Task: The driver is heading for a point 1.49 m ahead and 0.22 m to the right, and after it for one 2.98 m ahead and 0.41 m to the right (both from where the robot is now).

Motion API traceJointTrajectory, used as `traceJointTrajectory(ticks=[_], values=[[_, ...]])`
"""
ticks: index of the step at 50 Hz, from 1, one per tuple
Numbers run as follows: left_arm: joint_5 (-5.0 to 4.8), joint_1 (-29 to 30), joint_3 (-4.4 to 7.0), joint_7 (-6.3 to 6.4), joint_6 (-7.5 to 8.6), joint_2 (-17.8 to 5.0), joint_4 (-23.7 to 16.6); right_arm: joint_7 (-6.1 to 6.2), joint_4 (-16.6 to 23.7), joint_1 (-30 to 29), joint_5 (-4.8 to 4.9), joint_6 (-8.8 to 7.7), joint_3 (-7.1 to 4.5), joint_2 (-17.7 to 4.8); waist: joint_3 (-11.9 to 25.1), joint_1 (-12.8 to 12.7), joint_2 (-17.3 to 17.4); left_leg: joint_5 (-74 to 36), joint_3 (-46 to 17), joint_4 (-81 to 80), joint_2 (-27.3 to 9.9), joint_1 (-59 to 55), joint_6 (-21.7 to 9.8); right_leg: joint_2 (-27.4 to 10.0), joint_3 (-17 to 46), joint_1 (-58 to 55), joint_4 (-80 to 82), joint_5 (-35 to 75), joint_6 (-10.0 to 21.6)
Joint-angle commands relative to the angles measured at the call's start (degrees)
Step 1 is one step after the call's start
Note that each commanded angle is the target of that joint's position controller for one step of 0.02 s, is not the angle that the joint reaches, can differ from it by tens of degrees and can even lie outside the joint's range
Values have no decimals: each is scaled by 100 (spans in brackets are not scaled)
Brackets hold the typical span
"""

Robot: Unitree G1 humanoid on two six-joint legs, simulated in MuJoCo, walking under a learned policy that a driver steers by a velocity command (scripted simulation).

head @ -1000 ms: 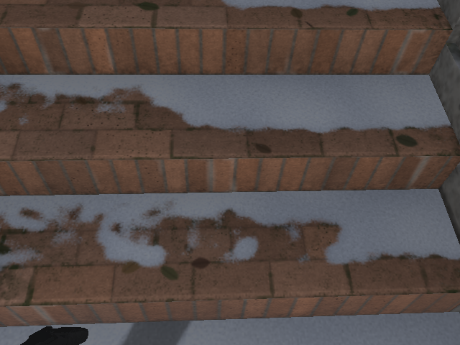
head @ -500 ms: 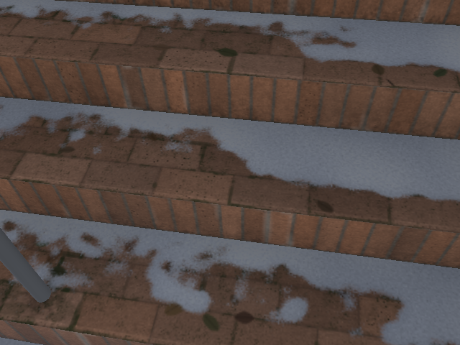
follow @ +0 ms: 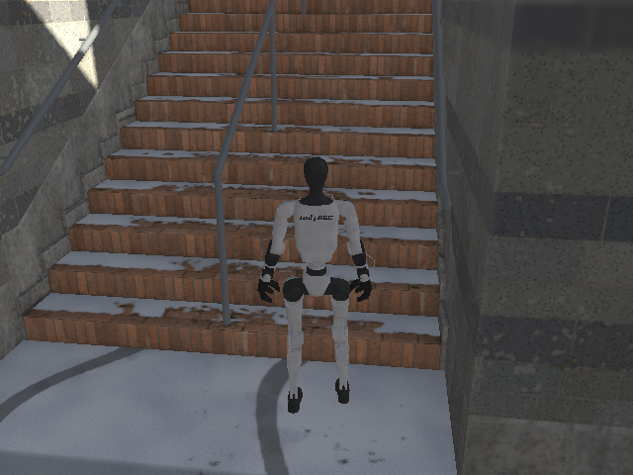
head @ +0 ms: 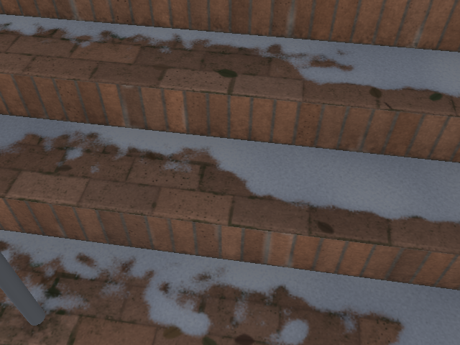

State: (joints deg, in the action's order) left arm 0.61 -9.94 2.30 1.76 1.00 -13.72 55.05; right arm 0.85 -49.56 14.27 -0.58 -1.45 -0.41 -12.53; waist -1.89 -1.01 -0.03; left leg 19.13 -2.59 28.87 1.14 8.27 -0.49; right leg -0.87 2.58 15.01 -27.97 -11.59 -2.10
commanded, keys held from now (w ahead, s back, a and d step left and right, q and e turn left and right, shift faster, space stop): no key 0.92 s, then w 0.08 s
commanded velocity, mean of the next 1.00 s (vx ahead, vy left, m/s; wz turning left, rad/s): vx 0.01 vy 0.00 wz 0.00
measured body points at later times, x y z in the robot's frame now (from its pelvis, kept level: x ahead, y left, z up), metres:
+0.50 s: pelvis +0.00 +0.01 +0.00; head +0.01 +0.01 +0.45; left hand +0.05 +0.27 -0.15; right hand +0.04 -0.24 -0.14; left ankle -0.04 +0.12 -0.74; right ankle +0.04 -0.14 -0.74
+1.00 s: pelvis +0.01 +0.01 +0.00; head +0.01 +0.02 +0.45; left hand +0.03 +0.26 -0.15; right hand +0.01 -0.23 -0.15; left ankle -0.04 +0.12 -0.74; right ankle +0.04 -0.14 -0.74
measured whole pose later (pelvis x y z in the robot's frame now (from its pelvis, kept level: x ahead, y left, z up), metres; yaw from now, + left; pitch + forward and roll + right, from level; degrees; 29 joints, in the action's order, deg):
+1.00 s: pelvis +0.01 +0.01 +0.00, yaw -1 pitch -1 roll +0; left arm 0.3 -13.0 2.1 3.6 -0.5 -11.6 66.0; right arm 0.8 -58.4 19.8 0.1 -2.3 0.4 -11.7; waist -0.7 -0.7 -0.6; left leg 17.7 -0.6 24.5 2.2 6.0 -1.8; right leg -1.9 4.7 14.3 -25.8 -11.1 -3.0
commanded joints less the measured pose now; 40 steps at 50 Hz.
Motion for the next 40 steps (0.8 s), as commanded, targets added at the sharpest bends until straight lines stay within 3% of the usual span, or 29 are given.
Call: traceJointTrajectory(ticks=[1, 19, 40], values=[[-3, 17, 121, 52, -9, -581, -72, -26, 133, 151, 12, -110, -123, -607, 164, -14, 66, -1346, -252, -658, -315, 641, -104, -136, 178, -764, 221, 1004, 163], [-17, -14, 119, 129, -105, -522, 647, -25, -416, 408, 33, -143, -62, -621, 24, -8, 50, -1276, -142, -928, -270, 575, -93, -127, 193, -781, 441, 915, 151], [-21, -307, 78, 174, -118, -403, 944, -22, -713, 769, 55, -140, -28, -543, -78, 16, 14, -1131, -84, -1060, -240, 606, -127, -121, 181, -692, 534, 839, 119]])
